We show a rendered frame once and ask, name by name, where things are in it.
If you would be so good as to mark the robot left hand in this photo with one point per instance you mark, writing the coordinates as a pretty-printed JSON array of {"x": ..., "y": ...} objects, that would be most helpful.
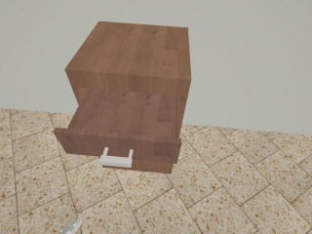
[{"x": 71, "y": 228}]

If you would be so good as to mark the drawer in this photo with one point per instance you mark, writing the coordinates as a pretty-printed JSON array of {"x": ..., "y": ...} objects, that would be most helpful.
[{"x": 146, "y": 123}]

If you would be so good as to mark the handle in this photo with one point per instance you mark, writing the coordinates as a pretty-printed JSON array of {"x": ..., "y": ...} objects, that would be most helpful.
[{"x": 116, "y": 161}]

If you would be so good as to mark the cabinet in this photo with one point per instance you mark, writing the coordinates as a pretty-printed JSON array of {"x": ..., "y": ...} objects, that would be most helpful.
[{"x": 134, "y": 57}]

